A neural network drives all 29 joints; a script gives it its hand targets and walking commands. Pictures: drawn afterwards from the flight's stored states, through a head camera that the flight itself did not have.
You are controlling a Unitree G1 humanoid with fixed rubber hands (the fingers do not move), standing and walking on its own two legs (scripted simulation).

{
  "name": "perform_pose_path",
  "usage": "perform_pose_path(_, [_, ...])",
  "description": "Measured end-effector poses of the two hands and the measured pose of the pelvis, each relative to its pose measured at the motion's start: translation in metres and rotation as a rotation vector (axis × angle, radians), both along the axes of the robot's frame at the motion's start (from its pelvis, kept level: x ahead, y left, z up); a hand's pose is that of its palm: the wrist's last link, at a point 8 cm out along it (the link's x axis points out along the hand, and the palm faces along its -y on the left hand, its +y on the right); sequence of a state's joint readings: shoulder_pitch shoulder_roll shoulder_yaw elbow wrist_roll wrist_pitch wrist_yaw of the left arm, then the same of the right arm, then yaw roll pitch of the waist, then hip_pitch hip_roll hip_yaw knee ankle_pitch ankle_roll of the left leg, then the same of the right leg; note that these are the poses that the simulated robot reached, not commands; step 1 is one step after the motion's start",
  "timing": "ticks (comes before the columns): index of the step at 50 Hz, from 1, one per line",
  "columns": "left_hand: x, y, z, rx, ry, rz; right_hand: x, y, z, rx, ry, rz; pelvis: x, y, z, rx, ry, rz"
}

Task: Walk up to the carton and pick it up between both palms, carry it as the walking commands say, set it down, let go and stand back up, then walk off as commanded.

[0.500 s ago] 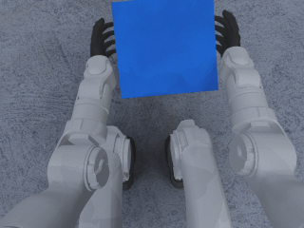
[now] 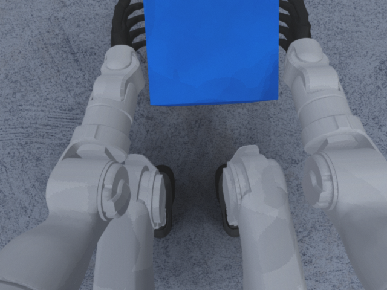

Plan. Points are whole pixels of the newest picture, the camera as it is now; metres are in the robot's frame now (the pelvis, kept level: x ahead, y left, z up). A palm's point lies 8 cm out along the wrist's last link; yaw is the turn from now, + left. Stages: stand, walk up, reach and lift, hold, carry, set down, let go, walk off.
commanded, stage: set down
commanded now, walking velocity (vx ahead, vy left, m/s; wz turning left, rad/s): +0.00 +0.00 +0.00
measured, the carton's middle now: (208, 55) +0.51 -0.06 -0.23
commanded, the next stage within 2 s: none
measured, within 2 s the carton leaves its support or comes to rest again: neither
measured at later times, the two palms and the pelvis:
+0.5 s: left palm (122, 45) +0.53 +0.09 -0.15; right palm (288, 42) +0.50 -0.21 -0.16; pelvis +0.00 +0.00 -0.02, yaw -1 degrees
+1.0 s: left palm (121, 45) +0.53 +0.10 -0.16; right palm (288, 42) +0.50 -0.21 -0.17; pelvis +0.00 +0.00 -0.02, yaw -1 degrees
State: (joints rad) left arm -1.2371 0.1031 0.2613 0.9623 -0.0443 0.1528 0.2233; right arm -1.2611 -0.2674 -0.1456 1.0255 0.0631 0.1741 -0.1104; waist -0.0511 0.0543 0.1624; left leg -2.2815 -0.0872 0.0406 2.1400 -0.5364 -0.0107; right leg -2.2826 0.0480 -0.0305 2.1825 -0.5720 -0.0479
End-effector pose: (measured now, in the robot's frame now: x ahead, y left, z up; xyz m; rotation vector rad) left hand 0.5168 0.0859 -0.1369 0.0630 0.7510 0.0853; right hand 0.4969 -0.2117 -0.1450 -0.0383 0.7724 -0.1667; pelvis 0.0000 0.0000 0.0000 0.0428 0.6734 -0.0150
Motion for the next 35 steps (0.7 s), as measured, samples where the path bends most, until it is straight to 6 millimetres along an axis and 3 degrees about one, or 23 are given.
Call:
perform_pose_path(14, [0.007, 0.002, -0.01, 0.004, 0.009, -0.007, 0.002, 0.002, -0.016, -0.007, 0.02, 0.008, -0.002, 0.0, -0.01, -0.004, -0.009, 0.002])
perform_pose_path(35, [0.01, 0.011, -0.021, -0.013, 0.023, -0.018, 0.005, 0.007, -0.019, 0.021, 0.019, 0.029, 0.0, 0.006, -0.017, -0.025, -0.021, 0.008])
